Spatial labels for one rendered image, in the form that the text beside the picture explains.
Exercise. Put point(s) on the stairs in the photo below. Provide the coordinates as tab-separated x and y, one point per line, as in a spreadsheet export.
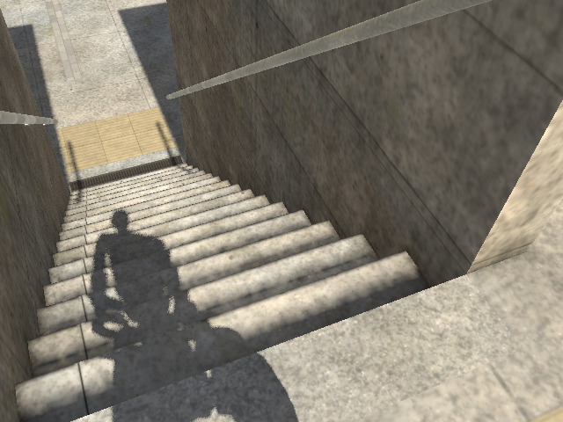
168	274

